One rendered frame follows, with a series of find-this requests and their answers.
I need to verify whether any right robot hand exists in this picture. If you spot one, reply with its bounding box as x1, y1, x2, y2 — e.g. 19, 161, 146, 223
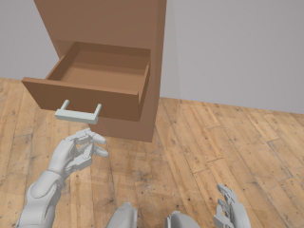
214, 183, 252, 228

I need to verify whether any drawer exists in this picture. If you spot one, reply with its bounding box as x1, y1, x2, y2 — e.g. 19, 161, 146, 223
21, 41, 151, 122

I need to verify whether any left robot forearm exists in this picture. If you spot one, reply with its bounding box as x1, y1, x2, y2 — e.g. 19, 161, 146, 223
14, 170, 66, 228

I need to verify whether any handle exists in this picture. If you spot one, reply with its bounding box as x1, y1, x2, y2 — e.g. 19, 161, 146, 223
54, 100, 102, 124

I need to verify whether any left robot shin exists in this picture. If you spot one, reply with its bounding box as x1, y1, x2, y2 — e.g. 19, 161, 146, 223
123, 202, 132, 206

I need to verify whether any left robot hand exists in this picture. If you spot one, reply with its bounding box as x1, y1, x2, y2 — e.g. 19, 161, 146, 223
47, 128, 108, 180

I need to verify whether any robot left thigh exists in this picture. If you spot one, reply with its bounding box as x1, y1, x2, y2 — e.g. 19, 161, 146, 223
105, 205, 138, 228

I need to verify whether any cabinet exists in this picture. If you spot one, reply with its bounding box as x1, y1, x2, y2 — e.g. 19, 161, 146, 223
33, 0, 167, 143

